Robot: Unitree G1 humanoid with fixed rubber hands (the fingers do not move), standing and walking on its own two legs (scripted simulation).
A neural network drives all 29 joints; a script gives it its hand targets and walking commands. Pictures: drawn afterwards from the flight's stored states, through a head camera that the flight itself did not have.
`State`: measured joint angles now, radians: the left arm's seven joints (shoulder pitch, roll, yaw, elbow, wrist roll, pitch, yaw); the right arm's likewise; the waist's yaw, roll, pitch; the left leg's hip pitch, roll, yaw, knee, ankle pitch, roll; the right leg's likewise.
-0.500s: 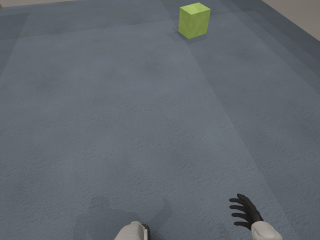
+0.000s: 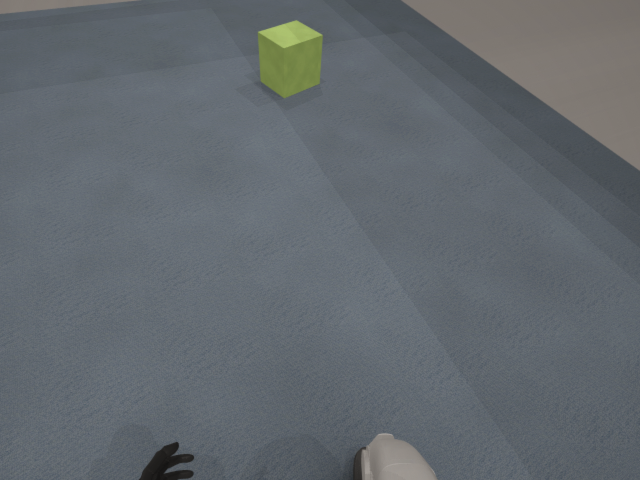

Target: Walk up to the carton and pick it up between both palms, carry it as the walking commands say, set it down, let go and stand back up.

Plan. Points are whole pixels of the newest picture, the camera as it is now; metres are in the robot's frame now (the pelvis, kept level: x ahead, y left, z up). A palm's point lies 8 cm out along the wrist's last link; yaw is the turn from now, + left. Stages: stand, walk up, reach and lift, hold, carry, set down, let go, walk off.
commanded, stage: walk up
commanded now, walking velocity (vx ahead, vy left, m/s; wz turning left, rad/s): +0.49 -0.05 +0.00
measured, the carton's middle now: (290, 59) +2.29 -0.10 -0.64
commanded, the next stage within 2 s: none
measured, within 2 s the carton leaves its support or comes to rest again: neither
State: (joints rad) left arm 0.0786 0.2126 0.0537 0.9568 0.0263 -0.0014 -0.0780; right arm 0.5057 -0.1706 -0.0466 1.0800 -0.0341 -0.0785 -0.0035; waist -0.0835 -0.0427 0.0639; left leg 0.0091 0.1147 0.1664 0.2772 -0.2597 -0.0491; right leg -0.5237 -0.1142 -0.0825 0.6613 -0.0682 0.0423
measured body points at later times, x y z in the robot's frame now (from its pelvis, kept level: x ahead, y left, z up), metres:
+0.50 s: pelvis +0.23 -0.05 +0.00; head +0.24 -0.07 +0.45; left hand +0.11 +0.19 -0.13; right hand +0.38 -0.27 -0.14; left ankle +0.37 +0.13 -0.69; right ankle +0.15 -0.16 -0.75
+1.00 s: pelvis +0.46 -0.01 +0.00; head +0.48 +0.02 +0.45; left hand +0.58 +0.22 -0.15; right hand +0.37 -0.26 -0.12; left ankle +0.42 +0.11 -0.75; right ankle +0.58 -0.19 -0.68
